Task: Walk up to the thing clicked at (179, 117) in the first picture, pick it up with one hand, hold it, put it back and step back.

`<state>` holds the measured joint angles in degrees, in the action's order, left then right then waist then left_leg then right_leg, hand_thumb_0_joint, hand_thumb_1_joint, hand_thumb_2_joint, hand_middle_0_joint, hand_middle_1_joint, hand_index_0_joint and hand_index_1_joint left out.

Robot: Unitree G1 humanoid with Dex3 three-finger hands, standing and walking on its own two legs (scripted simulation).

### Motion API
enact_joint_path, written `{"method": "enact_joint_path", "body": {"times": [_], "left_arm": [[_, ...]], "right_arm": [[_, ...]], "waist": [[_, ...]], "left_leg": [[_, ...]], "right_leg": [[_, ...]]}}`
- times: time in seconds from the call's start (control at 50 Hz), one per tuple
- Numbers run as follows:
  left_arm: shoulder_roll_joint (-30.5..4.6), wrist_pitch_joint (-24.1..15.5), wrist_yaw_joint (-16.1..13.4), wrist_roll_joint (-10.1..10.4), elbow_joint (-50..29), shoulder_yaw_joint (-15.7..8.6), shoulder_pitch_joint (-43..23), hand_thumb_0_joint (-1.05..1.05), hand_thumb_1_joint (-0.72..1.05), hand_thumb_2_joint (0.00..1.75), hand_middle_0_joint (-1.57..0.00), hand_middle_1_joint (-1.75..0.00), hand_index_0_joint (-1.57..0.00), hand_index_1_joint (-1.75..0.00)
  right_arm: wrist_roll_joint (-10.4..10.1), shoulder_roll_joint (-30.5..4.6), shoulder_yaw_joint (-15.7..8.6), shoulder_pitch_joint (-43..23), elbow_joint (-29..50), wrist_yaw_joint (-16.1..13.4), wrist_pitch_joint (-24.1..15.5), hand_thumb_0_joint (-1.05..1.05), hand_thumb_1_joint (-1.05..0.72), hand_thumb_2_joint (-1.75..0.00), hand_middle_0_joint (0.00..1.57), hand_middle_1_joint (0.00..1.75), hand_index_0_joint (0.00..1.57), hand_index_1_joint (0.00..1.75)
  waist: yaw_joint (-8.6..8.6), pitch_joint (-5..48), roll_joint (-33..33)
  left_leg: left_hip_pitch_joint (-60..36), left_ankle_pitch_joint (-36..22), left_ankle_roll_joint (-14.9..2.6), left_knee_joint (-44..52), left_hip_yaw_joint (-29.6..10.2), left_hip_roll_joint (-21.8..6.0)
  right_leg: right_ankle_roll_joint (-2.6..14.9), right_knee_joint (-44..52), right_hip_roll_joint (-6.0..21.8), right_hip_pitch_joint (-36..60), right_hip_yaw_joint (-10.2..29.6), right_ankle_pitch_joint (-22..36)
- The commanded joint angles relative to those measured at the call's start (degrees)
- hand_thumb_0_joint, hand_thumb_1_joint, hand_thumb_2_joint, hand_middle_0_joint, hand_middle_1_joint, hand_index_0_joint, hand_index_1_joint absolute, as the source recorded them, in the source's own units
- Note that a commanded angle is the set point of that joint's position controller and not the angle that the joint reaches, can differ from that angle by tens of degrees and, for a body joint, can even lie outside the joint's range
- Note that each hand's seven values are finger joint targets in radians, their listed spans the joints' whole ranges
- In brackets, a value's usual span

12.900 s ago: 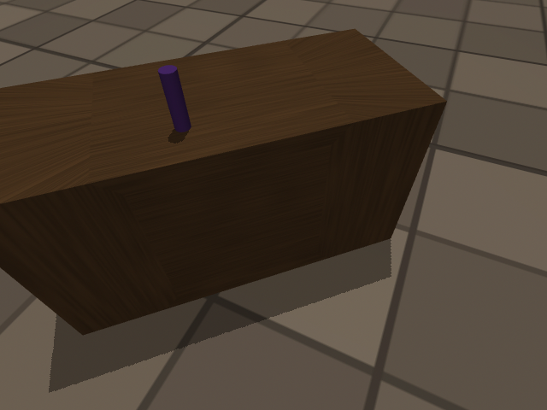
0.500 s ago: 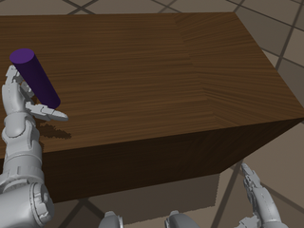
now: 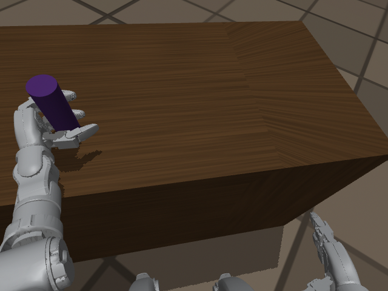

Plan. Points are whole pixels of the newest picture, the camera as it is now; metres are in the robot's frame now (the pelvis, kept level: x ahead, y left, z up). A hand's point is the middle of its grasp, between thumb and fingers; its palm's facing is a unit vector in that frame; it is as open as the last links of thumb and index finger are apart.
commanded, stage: close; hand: left
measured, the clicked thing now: (59, 114) +0.47 +0.23 +0.08
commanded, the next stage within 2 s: settle in 0.06 s
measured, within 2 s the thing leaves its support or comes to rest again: leaves its support in 0.40 s
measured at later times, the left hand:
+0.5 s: hand (55, 115) +0.46 +0.24 +0.09, palm faces +0.22 -0.97 +0.00, open 5.8 cm
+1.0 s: hand (52, 96) +0.47 +0.23 +0.13, palm faces +0.21 -0.98 +0.01, open 5.8 cm
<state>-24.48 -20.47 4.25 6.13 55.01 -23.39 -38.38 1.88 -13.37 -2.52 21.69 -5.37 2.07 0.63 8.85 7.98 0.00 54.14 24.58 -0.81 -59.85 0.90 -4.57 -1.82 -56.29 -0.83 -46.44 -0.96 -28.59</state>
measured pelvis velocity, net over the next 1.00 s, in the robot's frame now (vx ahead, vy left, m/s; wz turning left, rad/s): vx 0.01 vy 0.00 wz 0.00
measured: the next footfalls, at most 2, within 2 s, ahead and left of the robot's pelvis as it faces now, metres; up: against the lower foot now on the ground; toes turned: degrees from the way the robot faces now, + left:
none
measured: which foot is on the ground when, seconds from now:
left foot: down 0.00-1.00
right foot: down 0.00-1.00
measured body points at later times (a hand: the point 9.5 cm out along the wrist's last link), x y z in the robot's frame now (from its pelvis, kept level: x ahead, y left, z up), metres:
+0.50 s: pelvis +0.00 +0.00 +0.01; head +0.09 +0.03 +0.45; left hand +0.45 +0.29 +0.09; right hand +0.16 -0.25 -0.02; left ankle +0.03 +0.11 -0.67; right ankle -0.02 -0.15 -0.67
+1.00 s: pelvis +0.01 +0.00 +0.02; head +0.08 +0.02 +0.47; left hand +0.46 +0.28 +0.13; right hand +0.16 -0.26 -0.02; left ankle +0.03 +0.11 -0.67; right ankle -0.02 -0.15 -0.67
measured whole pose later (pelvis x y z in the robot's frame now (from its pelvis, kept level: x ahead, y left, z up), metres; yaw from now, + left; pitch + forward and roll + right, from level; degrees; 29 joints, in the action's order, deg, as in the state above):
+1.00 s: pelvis +0.01 +0.00 +0.02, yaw +0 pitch +15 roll -2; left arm -25.3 -12.3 4.8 7.3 52.4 -21.5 -41.1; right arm 0.0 -12.7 -2.3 19.3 -14.1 -0.1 1.0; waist 6.7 6.9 0.3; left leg 45.0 22.2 -0.6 -52.3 1.9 -4.0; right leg -1.8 -49.2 -0.4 -37.9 -0.2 -26.1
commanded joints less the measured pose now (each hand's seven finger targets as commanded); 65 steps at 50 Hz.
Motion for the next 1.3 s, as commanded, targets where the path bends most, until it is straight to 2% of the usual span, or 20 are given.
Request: {"method": "enact_joint_path", "body": {"times": [0.0,0.1,0.16,0.24,0.28,0.32,0.36,0.4,0.44,0.46,0.52,0.58,0.62,0.72,0.86,1.08,1.14,1.18,1.22,1.28], "left_arm": [[-13.71,-3.84,-0.04,0.08,-9.68,-2.46,-20.66,0.0,0.04,0.8,-1.19,-1.05,-1.21,-1.04],[-16.67,-3.66,0.73,0.35,-11.71,-4.44,-20.72,0.0,0.28,1.05,-1.36,-1.26,-1.37,-1.26],[-12.06,-3.54,1.76,0.82,-11.15,-1.49,-19.5,0.0,0.45,1.25,-1.37,-1.35,-1.36,-1.38],[-15.7,-3.72,1.97,0.61,-16.51,-1.44,-25.1,0.0,0.62,1.37,-1.4,-1.41,-1.39,-1.43],[-16.55,-3.17,1.33,1.62,-14.65,-2.98,-23.1,0.0,0.63,1.39,-1.41,-1.44,-1.41,-1.46],[-16.57,-2.6,0.99,1.21,-17.23,-1.58,-24.19,0.0,0.61,1.29,-1.39,-1.38,-1.38,-1.39],[-17.72,-2.17,0.32,1.13,-19.36,-2.54,-26.02,0.0,0.54,1.34,-1.42,-1.44,-1.42,-1.46],[-14.88,-1.26,0.44,1.4,-19.46,-0.53,-25.94,0.0,0.48,1.31,-1.42,-1.43,-1.42,-1.45],[-14.14,-0.38,0.87,1.5,-15.45,0.1,-24.43,0.0,0.46,1.32,-1.4,-1.44,-1.41,-1.45],[-13.74,-0.25,1.09,1.55,-17.89,0.97,-25.91,0.0,0.47,1.32,-1.41,-1.43,-1.41,-1.45],[-15.12,0.92,0.86,1.34,-15.53,-0.17,-25.77,0.0,0.47,1.32,-1.4,-1.43,-1.4,-1.44],[-15.05,1.63,0.98,1.69,-15.38,-0.13,-25.66,0.0,0.48,1.34,-1.4,-1.44,-1.4,-1.45],[-14.0,1.88,1.14,1.72,-15.63,0.87,-27.14,0.0,0.48,1.35,-1.41,-1.44,-1.41,-1.46],[-14.85,2.52,1.03,1.76,-15.21,0.13,-26.64,0.0,0.5,1.37,-1.41,-1.46,-1.41,-1.47],[-15.29,3.6,0.61,1.93,-17.15,0.24,-28.74,0.0,0.48,1.37,-1.42,-1.46,-1.42,-1.47],[-14.7,5.3,0.38,2.3,-16.63,0.72,-29.92,0.0,0.52,1.39,-1.41,-1.46,-1.41,-1.48],[-14.52,5.78,-0.1,1.97,-16.5,0.95,-30.15,0.0,0.52,1.39,-1.42,-1.47,-1.42,-1.49],[-15.6,6.19,-0.14,2.2,-15.92,0.18,-29.55,0.0,0.51,1.37,-1.43,-1.47,-1.43,-1.48],[-13.39,6.35,-0.13,2.18,-16.59,2.02,-30.09,0.0,0.53,1.38,-1.42,-1.46,-1.42,-1.47],[-14.69,5.98,-0.48,2.57,-19.83,1.26,-32.95,0.0,0.54,1.39,-1.43,-1.47,-1.43,-1.48]], "right_arm": [[-0.14,-9.48,-5.79,2.5,9.08,-0.75,-2.56,0.0,0.52,-0.04,0.05,0.05,0.05,0.05],[-0.4,-10.13,-6.38,1.69,10.88,-0.8,-2.28,0.0,0.53,-0.05,0.05,0.05,0.05,0.05],[-0.38,-7.27,-3.67,0.68,9.64,-0.62,-2.5,0.0,0.53,-0.06,0.05,0.05,0.05,0.05],[-0.7,-7.13,-2.45,-1.93,12.91,-1.08,-2.73,0.0,0.53,-0.06,0.05,0.05,0.05,0.05],[-0.76,-9.71,-5.47,1.91,9.29,-1.71,-2.23,0.0,0.53,-0.06,0.05,0.05,0.05,0.05],[-0.82,-8.57,-4.01,1.95,8.5,-1.72,-2.05,0.0,0.54,-0.05,0.05,0.05,0.05,0.05],[-0.97,-9.64,-6.01,1.22,8.17,-2.14,-1.92,0.0,0.53,-0.05,0.05,0.05,0.05,0.05],[-1.31,-7.58,-3.44,-0.4,9.57,-2.07,-2.02,0.0,0.53,-0.05,0.05,0.05,0.05,0.05],[-1.4,-8.08,-4.58,2.26,4.54,-2.44,-1.81,0.0,0.53,-0.05,0.05,0.05,0.05,0.05],[-1.44,-7.44,-3.3,0.28,6.01,-2.41,-2.01,0.0,0.53,-0.05,0.05,0.05,0.05,0.05],[-1.47,-7.81,-3.98,-0.72,4.28,-2.45,-1.99,0.0,0.54,-0.05,0.05,0.05,0.05,0.05],[-1.52,-9.55,-5.46,-0.53,4.55,-2.65,-1.94,0.0,0.54,-0.05,0.05,0.05,0.05,0.05],[-1.67,-7.07,-2.94,-0.93,3.28,-2.36,-1.76,0.0,0.54,-0.05,0.05,0.05,0.05,0.05],[-1.79,-8.57,-4.67,-0.78,2.29,-2.59,-1.93,0.0,0.55,-0.05,0.05,0.05,0.05,0.05],[-2.07,-7.3,-3.46,-2.87,0.3,-2.79,-2.28,0.0,0.54,-0.05,0.05,0.05,0.05,0.05],[-2.39,-8.7,-5.21,-4.91,-1.43,-3.27,-3.06,0.0,0.55,-0.05,0.05,0.05,0.05,0.05],[-2.63,-7.36,-3.86,-4.63,-3.15,-3.33,-2.98,0.0,0.55,-0.05,0.05,0.05,0.05,0.05],[-2.68,-9.79,-6.38,-4.91,-3.83,-3.69,-3.31,0.0,0.55,-0.05,0.05,0.05,0.05,0.05],[-2.67,-7.73,-4.26,-4.96,-3.81,-3.54,-3.44,0.0,0.55,-0.05,0.05,0.05,0.05,0.05],[-2.88,-7.44,-4.26,-5.97,-4.09,-3.78,-3.83,0.0,0.55,-0.05,0.05,0.05,0.05,0.05]], "waist": [[0.25,21.3,6.49],[-1.1,24.92,7.78],[-1.23,24.29,7.91],[-1.35,27.73,10.14],[-0.99,25.23,8.95],[-1.39,24.62,9.4],[-1.2,26.08,10.52],[-1.2,25.19,7.9],[-0.3,22.14,8.18],[-0.76,23.5,7.98],[-1.73,22.51,8.95],[-1.44,24.61,8.07],[-2.02,22.97,7.37],[-1.79,23.67,7.31],[-2.86,22.66,7.56],[-2.5,23.49,6.78],[-2.63,21.46,4.84],[-2.4,22.93,5.5],[-2.78,22.38,6.12],[-2.9,23.88,6.82]], "left_leg": [[-23.4,-16.19,-0.19,7.12,-2.7,1.04],[-25.45,-19.92,0.18,6.7,-2.64,1.1],[-24.36,-19.75,-0.05,6.37,-2.32,1.19],[-26.96,-19.7,0.14,6.74,-2.18,1.2],[-26.32,-19.02,0.02,7.4,-2.11,1.26],[-26.6,-17.94,-0.13,7.92,-1.93,1.38],[-29.38,-19.46,0.2,8.34,-2.05,1.31],[-28.85,-19.51,-0.23,8.65,-1.81,1.37],[-28.87,-19.64,-0.24,9.0,-1.77,1.22],[-29.07,-19.8,-0.33,9.24,-1.66,1.33],[-29.47,-18.63,0.03,10.34,-1.82,1.39],[-32.59,-23.57,0.22,10.46,-2.22,0.88],[-31.31,-23.7,-0.04,10.77,-2.09,1.07],[-32.82,-22.64,-0.11,11.6,-1.76,1.16],[-32.57,-22.45,-0.17,12.58,-1.48,1.41],[-35.43,-25.0,-0.08,13.66,-1.36,1.19],[-32.23,-21.29,-0.67,14.22,-0.55,1.88],[-34.32,-20.84,-0.43,14.74,-0.61,1.78],[-34.76,-21.45,-0.24,15.11,-0.93,1.58],[-35.62,-21.87,-0.14,15.4,-0.89,1.65]], "right_leg": [[2.21,6.28,-1.46,1.05,-1.14,16.69],[2.26,5.84,-1.61,3.09,-1.2,19.11],[2.27,5.67,-1.49,2.87,-0.92,19.53],[2.3,6.18,-1.42,4.34,-0.66,19.26],[2.13,6.74,-1.37,5.06,-0.65,19.6],[2.02,7.61,-1.24,4.67,-0.28,18.96],[2.1,7.58,-1.28,4.95,-0.59,19.55],[1.79,8.33,-1.27,6.09,-0.42,20.58],[1.83,8.75,-1.29,4.54,-0.48,20.29],[1.79,9.06,-1.16,5.58,-0.34,20.86],[2.12,9.51,-1.14,5.71,-0.72,18.93],[2.2,9.57,-1.41,6.14,-1.21,21.29],[2.07,9.97,-1.31,7.17,-1.1,22.09],[2.03,10.86,-1.14,7.96,-0.79,21.67],[1.88,12.1,-0.99,9.72,-0.55,22.11],[1.88,13.24,-1.1,10.93,-0.7,23.73],[1.57,14.36,-0.71,12.07,0.08,22.84],[1.64,14.66,-0.77,11.99,-0.04,22.07],[1.84,14.76,-0.81,11.77,-0.38,21.83],[1.88,14.93,-0.83,12.87,-0.38,22.25]]}}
